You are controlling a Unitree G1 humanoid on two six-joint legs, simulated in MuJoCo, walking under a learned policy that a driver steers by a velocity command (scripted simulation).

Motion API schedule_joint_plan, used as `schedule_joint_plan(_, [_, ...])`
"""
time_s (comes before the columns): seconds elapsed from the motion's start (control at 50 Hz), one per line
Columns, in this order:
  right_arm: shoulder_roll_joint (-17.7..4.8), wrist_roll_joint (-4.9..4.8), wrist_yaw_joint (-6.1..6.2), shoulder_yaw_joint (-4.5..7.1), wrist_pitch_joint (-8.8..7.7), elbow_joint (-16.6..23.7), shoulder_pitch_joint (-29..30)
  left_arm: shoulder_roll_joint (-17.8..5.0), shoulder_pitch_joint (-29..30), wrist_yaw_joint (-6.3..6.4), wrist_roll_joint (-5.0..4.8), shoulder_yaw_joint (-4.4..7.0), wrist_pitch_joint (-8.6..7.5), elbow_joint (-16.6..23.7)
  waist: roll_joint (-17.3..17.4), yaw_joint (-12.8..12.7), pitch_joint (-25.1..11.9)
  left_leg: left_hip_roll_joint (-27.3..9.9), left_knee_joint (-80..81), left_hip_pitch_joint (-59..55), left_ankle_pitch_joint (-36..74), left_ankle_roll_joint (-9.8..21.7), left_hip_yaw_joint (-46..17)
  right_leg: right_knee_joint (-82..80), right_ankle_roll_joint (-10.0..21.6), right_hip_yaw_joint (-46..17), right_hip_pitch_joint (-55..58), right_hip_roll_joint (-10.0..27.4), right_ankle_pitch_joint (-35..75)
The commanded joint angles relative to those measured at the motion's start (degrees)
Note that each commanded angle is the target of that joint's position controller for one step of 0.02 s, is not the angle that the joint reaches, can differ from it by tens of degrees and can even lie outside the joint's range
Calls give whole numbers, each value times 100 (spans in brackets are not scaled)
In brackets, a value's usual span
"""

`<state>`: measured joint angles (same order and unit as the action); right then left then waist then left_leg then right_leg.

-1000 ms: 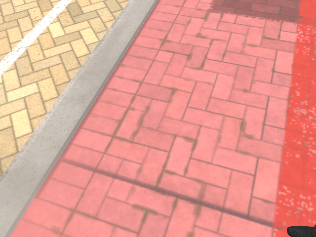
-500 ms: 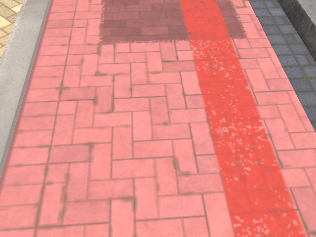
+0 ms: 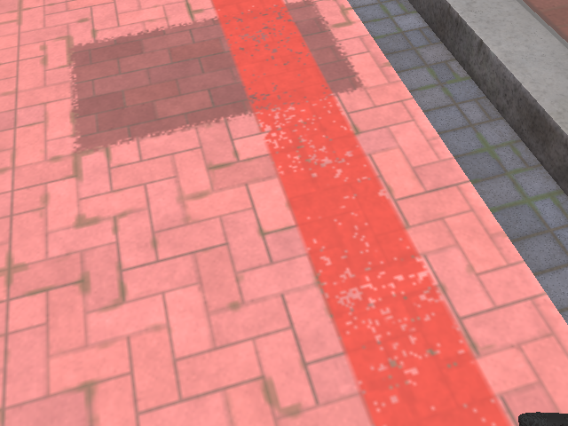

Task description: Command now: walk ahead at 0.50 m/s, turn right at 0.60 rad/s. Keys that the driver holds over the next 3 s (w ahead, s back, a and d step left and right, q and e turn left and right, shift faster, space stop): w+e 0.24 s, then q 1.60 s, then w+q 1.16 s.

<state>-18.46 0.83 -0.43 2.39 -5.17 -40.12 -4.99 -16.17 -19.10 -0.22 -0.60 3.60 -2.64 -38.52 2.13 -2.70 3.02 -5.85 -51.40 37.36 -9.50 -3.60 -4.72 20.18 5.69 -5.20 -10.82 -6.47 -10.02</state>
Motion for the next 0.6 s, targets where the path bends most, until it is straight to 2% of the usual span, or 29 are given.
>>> schedule_joint_plan(0.02, [-232, -6, -18, 34, -30, 375, 373, -1030, 177, 111, -35, 288, -75, 347, -570, 41, -227, 312, 1184, -566, 1112, -113, 190, -664, 823, -959, -462, 1088, 889])
schedule_joint_plan(0.06, [-241, -64, -61, 29, -65, 472, 716, -1079, -29, 122, -58, 305, -55, 228, -601, -109, -198, 477, 1695, -858, 1478, -84, 185, -599, 717, -1094, -494, 1112, 551])
schedule_joint_plan(0.12, [-433, -116, -114, 106, -124, 549, 846, -1000, -201, 134, -102, 291, -18, 91, -701, -114, -217, 530, 2147, -963, 1283, 54, -33, -149, 630, -1579, -38, 1298, 225])
schedule_joint_plan(0.16, [-552, -129, -129, 176, -166, 527, 673, -984, -166, 149, -89, 298, 21, 61, -865, 11, -241, 547, 2252, -1173, 737, 210, -62, 196, 554, -1900, 220, 1408, 309])
schedule_joint_plan(0.18, [-593, -133, -117, 218, -189, 464, 397, -952, -106, 148, -79, 294, 48, 63, -951, 166, -293, 574, 2373, -1527, 543, 319, 22, 415, 485, -1968, 227, 1373, 440])
schedule_joint_plan(0.2, [-695, -102, -81, 296, -211, 343, -106, -792, -71, 138, -62, 239, 58, 81, -918, 423, -539, 547, 2569, -2287, 554, 477, 105, 906, 329, -1842, 115, 1136, 668])
schedule_joint_plan(0.22, [-944, -1, -38, 380, -240, 276, -870, -447, -85, 113, -4, 112, 44, 154, -505, 757, -1254, -201, 2447, -3657, 389, 825, -550, 2285, 115, -1466, -415, 807, 281])
schedule_joint_plan(0.24, [-1440, 89, -20, 504, -177, 130, -1521, -89, -820, 116, -127, -3, 1, 283, 1150, 567, -2105, -1583, 2868, -5684, -698, 1771, -3022, 4268, -357, -601, -2357, -47, -1935])
schedule_joint_plan(0.26, [-1112, -58, -82, 449, -146, 51, -1592, -535, -946, 146, -177, 37, -30, 205, 1425, 574, -1979, -1896, 3327, -5680, -1538, 2001, -4348, 5232, -504, -644, -3219, 221, -2440])
schedule_joint_plan(0.28, [-684, -69, -77, 334, -128, 105, -1305, -873, -457, 162, -148, 132, -12, 133, 756, 687, -1213, -1608, 3390, -4986, -901, 1826, -3551, 5547, -599, -737, -3318, 377, -2004])
schedule_joint_plan(0.3, [-505, -5, -80, 260, -86, 136, -1002, -902, -37, 186, -54, 140, 11, 180, 289, 632, -805, -1346, 3284, -4274, 420, 1713, -2622, 5553, -674, -539, -3071, 493, -1728])
schedule_joint_plan(0.32, [-388, 13, -95, 204, -57, 112, -766, -845, 253, 195, 54, 144, 4, 269, 143, 505, -532, -1109, 3224, -3662, 1875, 1711, -1976, 5304, -719, -413, -2890, 587, -1636])
schedule_joint_plan(0.34, [-281, 20, -101, 145, -52, 79, -648, -758, 301, 176, 103, 145, 11, 304, 188, 325, -493, -908, 3215, -3280, 2921, 1673, -1490, 4956, -732, -289, -2578, 773, -1595])
schedule_joint_plan(0.38, [-197, -34, -114, 96, -53, -48, -562, -381, 246, 158, 125, 31, 21, 277, 397, 160, -568, -588, 3265, -2956, 4012, 1629, -946, 3837, -816, -13, -2079, 850, -1496])
schedule_joint_plan(0.42, [-499, -79, -65, 175, 18, -131, -522, -172, 347, 166, 154, -66, 17, 265, 511, 144, -815, -477, 3250, -2765, 4535, 1675, -685, 2803, -925, 186, -1467, 743, -1124])
schedule_joint_plan(0.46, [-796, -143, -1, 275, 139, -192, -611, -247, 509, 155, 100, -66, 34, 226, 559, 213, -1018, -434, 3253, -2701, 4203, 1635, -627, 2132, -950, 264, -966, 564, -407])
schedule_joint_plan(0.5, [-923, -216, 39, 323, 245, -208, -714, -410, 797, 152, 60, -21, 89, 273, 540, 302, -976, -440, 3232, -2657, 3387, 1560, -773, 1740, -913, 234, -795, 460, -15])
schedule_joint_plan(0.54, [-900, -264, 79, 328, 334, -207, -733, -471, 1043, 150, 63, 11, 120, 354, 541, 315, -825, -404, 3137, -2526, 2455, 1452, -1003, 1291, -815, 159, -621, 422, 147])
schedule_joint_plan(0.58, [-778, -301, 130, 298, 402, -158, -614, -535, 978, 146, 88, 71, 88, 348, 513, 135, -709, -221, 2892, -2238, 1382, 1195, -1223, 417, -627, 123, -20, 478, 739])
schedule_joint_plan(0.6, [-592, -271, 140, 246, 407, -141, -699, -713, 910, 175, 134, 131, 64, 372, 354, 111, -733, -12, 2598, -1955, 704, 943, -1218, 141, -429, -91, 446, 870, 1156])
